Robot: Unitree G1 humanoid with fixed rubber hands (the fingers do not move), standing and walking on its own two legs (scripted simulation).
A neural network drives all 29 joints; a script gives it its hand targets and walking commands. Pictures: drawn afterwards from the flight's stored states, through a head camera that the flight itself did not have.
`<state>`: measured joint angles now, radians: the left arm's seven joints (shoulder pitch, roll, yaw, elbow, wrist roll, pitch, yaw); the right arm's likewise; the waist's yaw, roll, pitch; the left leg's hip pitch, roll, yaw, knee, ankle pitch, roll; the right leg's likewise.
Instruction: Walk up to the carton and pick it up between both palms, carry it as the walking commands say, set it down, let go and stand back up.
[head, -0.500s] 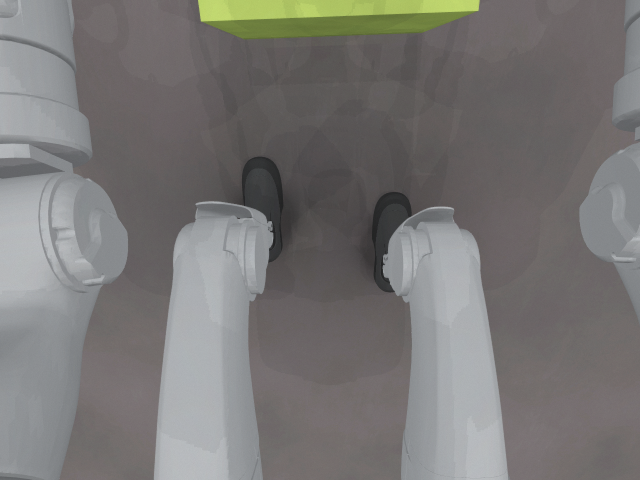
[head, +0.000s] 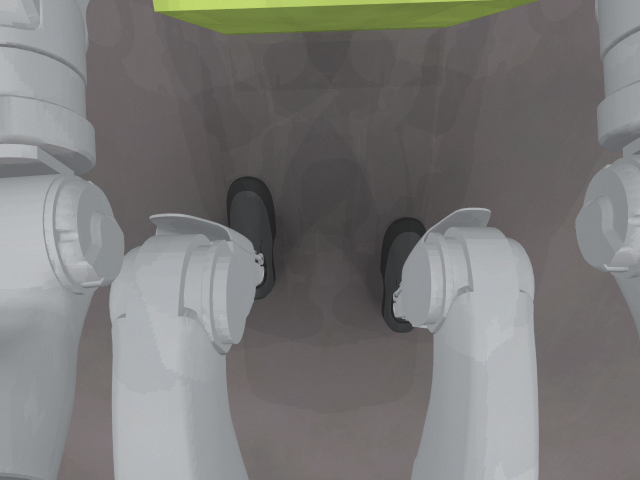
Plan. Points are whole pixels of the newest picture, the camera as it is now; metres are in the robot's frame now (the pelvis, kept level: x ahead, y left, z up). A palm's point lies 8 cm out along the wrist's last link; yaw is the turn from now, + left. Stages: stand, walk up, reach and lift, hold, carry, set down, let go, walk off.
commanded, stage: reach and lift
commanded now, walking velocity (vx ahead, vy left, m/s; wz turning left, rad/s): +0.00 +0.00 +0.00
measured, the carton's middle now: out of the picture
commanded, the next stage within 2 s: none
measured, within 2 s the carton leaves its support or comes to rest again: leaves its support in 1.80 s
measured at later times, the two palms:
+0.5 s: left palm out of the picture +0.57 +0.20 -0.25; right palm out of the picture +0.57 -0.20 -0.26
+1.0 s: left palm out of the picture +0.57 +0.19 -0.25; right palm out of the picture +0.57 -0.19 -0.25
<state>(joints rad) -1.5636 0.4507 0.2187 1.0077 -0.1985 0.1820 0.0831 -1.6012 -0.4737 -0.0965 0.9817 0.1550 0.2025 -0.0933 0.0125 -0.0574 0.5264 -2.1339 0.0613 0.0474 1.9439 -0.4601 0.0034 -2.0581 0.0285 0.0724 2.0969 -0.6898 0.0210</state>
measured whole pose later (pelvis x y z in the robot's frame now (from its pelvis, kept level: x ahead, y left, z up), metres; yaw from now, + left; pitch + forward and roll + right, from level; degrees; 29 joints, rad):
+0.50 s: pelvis +0.00 +0.00 -0.05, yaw +1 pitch +38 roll +5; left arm -1.64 0.46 0.17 1.13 -0.26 0.12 0.09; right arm -1.62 -0.48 -0.03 1.06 0.21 0.15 -0.11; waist 0.00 -0.06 0.53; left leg -2.29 0.06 0.04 2.09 -0.46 -0.01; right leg -2.21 0.03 0.07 2.26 -0.71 0.02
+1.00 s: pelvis +0.00 +0.00 -0.05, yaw +1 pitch +38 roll +4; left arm -1.64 0.46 0.11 1.13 -0.28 0.12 0.08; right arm -1.63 -0.47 0.01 1.06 0.23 0.15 -0.11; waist 0.00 -0.06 0.53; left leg -2.29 0.06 0.04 2.09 -0.46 -0.01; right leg -2.21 0.03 0.07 2.26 -0.71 0.02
